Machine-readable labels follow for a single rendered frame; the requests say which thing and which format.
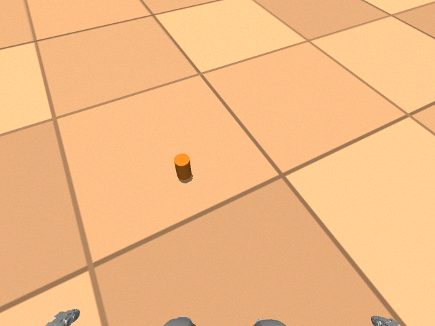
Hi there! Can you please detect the left robot hand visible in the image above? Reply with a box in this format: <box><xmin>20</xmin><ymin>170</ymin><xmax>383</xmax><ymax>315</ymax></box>
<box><xmin>45</xmin><ymin>309</ymin><xmax>80</xmax><ymax>326</ymax></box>

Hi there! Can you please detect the can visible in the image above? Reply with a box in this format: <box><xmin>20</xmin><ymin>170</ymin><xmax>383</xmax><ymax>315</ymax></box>
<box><xmin>174</xmin><ymin>153</ymin><xmax>192</xmax><ymax>180</ymax></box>

